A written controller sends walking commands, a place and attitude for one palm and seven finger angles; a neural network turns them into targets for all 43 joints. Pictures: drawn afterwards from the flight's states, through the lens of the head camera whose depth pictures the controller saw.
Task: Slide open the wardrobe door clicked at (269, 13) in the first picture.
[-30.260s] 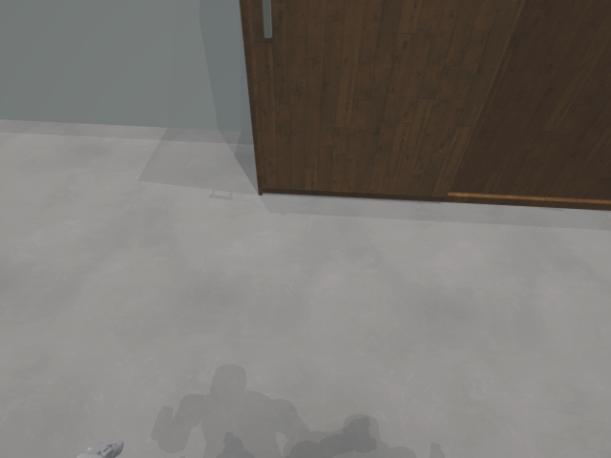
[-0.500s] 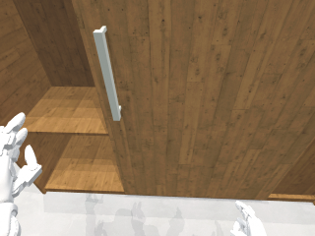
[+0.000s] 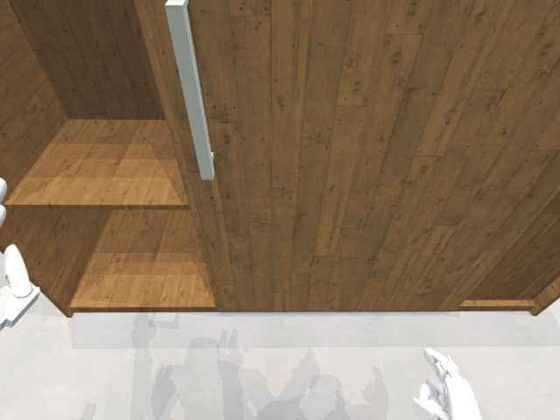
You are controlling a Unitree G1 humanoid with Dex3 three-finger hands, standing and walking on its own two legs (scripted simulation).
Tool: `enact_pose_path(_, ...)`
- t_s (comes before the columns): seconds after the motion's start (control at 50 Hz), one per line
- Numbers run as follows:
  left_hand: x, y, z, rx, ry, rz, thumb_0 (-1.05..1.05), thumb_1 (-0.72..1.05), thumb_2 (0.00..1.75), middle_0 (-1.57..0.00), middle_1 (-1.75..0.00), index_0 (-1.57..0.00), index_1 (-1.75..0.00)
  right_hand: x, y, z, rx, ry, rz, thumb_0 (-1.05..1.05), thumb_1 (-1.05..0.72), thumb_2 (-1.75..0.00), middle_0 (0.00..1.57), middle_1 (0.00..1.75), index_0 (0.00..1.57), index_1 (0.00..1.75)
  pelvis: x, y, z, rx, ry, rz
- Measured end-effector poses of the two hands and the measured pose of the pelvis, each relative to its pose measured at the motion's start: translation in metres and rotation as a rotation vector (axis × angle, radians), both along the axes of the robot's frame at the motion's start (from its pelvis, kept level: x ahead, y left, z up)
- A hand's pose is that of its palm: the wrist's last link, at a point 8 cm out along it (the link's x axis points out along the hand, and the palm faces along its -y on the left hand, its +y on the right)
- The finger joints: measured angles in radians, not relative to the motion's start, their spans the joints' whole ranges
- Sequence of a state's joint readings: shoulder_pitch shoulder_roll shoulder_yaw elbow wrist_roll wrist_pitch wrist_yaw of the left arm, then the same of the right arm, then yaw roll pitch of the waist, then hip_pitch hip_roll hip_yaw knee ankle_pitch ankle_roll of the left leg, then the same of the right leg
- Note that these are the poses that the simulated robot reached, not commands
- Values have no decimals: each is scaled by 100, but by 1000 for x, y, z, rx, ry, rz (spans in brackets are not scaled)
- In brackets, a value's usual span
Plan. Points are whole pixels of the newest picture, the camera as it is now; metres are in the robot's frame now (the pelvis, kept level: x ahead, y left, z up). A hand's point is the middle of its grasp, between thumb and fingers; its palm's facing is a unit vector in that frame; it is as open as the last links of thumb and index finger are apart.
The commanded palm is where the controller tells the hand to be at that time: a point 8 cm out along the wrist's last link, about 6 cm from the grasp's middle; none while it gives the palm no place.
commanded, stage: step back with the hand held close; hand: left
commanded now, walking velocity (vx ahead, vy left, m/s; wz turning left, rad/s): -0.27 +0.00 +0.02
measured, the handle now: (197, 99) +0.58 +0.20 +0.17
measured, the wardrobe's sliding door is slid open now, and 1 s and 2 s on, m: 0.56 0.56 0.56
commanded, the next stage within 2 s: stop stepping back and stand still in 0.58 s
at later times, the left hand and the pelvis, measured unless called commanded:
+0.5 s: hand out of the picture +0.09 +0.27 +0.18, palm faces +0.55 -0.73 -0.41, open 7.4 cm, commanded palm +0.02 +0.31 +0.18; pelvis -0.10 -0.01 -0.02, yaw +5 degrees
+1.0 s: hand out of the picture -0.06 +0.30 +0.18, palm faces +0.63 -0.70 -0.33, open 7.4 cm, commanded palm -0.13 +0.31 +0.18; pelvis -0.23 +0.00 +0.00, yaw +7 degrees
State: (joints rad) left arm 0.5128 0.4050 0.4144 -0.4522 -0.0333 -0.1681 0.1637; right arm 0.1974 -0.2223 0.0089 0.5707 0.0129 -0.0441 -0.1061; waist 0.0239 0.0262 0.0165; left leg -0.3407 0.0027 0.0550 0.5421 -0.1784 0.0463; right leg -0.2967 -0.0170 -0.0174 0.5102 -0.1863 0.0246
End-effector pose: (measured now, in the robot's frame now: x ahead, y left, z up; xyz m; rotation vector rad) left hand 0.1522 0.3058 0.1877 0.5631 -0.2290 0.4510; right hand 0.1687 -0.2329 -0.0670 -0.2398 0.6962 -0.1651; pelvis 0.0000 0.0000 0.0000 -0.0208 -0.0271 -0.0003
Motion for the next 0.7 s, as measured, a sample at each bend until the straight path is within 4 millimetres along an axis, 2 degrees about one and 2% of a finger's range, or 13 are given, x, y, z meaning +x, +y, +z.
enact_pose_path(0.18, -38, -2, -10, -13, -61, 28, 2, 89, 90, -21, -30, -21, -30, -28, 8, -6, -4, -15, 49, 1, -90, -90, 20, 30, 21, 30, -30, -2, -8, -7, -14, 42)
enact_pose_path(0.38, -86, -8, 2, 35, -148, 18, 2, 89, 90, -21, -30, -21, -30, -61, 2, -12, -28, -4, 83, 1, -90, -90, 20, 30, 21, 30, -66, -7, -14, 2, -17, 64)
enact_pose_path(0.52, -113, -1, 0, 44, -158, 20, 2, 89, 90, -21, -30, -21, -30, -90, 4, -14, -40, -19, 82, 1, -90, -90, 20, 30, 21, 30, -104, -7, -19, -26, -28, 103)
enact_pose_path(0.58, -139, -3, 4, 72, -182, 26, 2, 89, 90, -21, -30, -21, -30, -103, 7, -20, -25, -21, 105, 1, -90, -90, 20, 30, 21, 30, -118, -14, -25, -36, -29, 157)
enact_pose_path(0.64, -176, -8, 4, 90, -193, 56, 2, 89, 90, -21, -30, -21, -30, -111, 10, -26, 4, -36, 139, 1, -90, -90, 20, 30, 21, 30, -136, -22, -31, -34, -28, 179)
enact_pose_path(0.7, -214, -10, -1, 57, -151, 104, 2, 89, 90, -21, -30, -21, -30, -122, 15, -26, 13, -15, 180, 1, -90, -90, 20, 30, 21, 30, -156, -21, -26, -16, -44, 171)
